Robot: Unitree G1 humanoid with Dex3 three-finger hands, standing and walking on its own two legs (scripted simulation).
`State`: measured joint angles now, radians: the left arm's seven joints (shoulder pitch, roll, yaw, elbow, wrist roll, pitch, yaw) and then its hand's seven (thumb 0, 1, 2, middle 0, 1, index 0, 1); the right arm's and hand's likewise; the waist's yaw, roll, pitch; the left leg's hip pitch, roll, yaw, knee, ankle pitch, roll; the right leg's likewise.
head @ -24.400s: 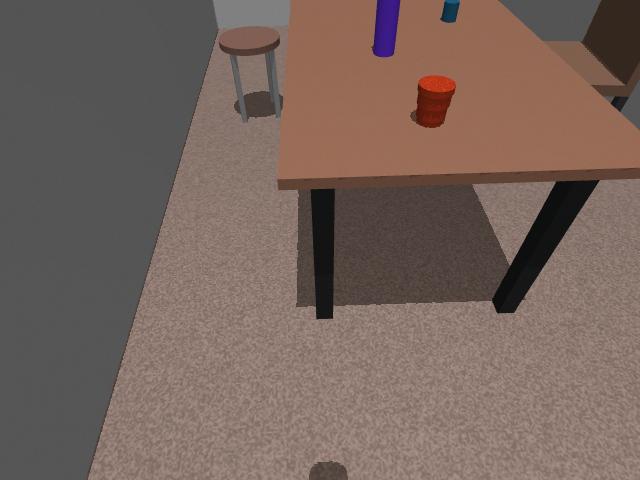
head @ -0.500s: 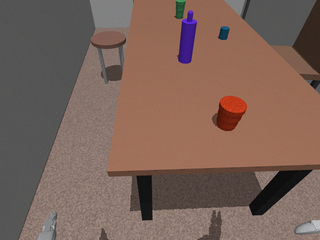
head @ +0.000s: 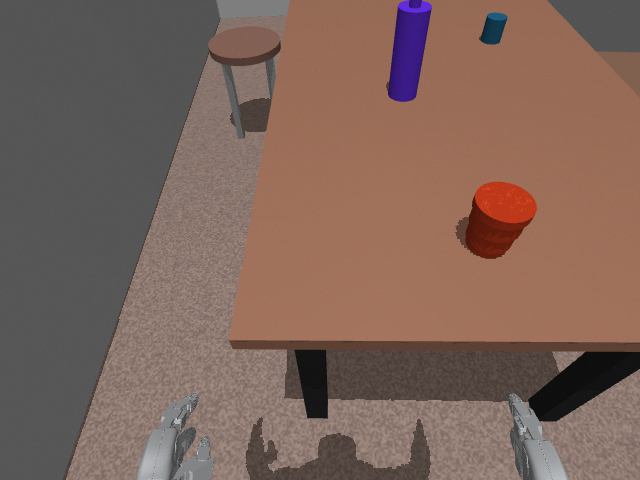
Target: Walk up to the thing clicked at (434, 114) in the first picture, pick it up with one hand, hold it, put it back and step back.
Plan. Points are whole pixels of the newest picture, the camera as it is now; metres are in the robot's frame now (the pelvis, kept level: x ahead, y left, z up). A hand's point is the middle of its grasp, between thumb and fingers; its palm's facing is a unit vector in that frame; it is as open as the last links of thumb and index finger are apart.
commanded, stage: home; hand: right
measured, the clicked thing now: (494, 223) +0.49 -0.25 +0.01
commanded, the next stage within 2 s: none
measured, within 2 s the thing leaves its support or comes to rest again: neither
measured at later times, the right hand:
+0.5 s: hand (474, 459) +0.18 -0.17 -0.11, palm faces +0.02 +0.97 -0.26, open 17.5 cm
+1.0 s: hand out of the picture +0.05 -0.28 -0.14, palm faces -0.09 +0.92 -0.38, open 17.5 cm
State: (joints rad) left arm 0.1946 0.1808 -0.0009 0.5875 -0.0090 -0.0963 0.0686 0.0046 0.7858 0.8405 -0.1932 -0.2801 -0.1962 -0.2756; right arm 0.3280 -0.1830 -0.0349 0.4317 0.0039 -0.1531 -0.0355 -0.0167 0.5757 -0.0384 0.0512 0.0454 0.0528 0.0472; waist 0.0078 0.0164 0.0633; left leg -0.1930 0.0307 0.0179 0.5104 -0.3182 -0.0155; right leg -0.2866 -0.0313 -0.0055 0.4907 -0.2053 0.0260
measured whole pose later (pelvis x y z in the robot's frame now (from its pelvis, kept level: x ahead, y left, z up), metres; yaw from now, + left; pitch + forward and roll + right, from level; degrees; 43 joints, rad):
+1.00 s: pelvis -0.01 -0.02 +0.01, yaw +1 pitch -4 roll +0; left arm 0.18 0.37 -0.01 1.06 0.03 0.02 -0.02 0.01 0.90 0.90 -0.20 -0.30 -0.21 -0.29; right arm 0.22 -0.38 0.02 1.04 -0.03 -0.01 0.00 -0.01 0.55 -0.05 0.05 0.05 0.06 0.05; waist 0.01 -0.01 0.04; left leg -0.09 0.03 -0.01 0.41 -0.25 -0.03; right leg -0.19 -0.03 -0.03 0.42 -0.17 0.01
